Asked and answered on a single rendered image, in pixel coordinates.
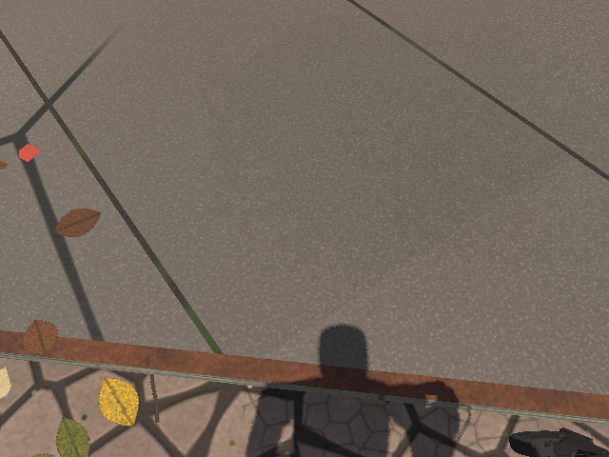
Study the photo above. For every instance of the robot right hand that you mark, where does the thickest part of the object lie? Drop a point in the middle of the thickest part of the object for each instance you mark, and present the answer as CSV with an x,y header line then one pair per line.
x,y
563,443

